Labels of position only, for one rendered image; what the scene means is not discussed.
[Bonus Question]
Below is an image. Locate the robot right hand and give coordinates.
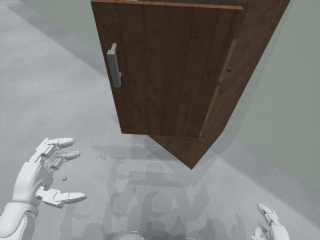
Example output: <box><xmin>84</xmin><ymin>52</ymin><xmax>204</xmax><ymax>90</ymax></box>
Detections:
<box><xmin>251</xmin><ymin>203</ymin><xmax>291</xmax><ymax>240</ymax></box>

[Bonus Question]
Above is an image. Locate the handle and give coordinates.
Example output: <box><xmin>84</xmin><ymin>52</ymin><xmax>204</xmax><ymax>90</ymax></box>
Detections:
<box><xmin>107</xmin><ymin>43</ymin><xmax>122</xmax><ymax>88</ymax></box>

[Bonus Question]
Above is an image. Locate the cupboard door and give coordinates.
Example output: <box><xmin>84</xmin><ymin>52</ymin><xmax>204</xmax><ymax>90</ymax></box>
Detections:
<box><xmin>90</xmin><ymin>0</ymin><xmax>244</xmax><ymax>138</ymax></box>

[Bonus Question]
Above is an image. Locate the robot left hand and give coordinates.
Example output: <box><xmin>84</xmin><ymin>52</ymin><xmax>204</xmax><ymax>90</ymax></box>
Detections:
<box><xmin>12</xmin><ymin>138</ymin><xmax>87</xmax><ymax>209</ymax></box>

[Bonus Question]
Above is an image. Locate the robot left forearm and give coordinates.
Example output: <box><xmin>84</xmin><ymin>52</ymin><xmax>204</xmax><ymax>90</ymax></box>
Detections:
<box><xmin>0</xmin><ymin>201</ymin><xmax>39</xmax><ymax>240</ymax></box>

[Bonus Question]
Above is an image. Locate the robot left shin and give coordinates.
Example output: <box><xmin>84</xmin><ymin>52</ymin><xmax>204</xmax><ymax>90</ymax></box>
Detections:
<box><xmin>130</xmin><ymin>231</ymin><xmax>140</xmax><ymax>235</ymax></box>

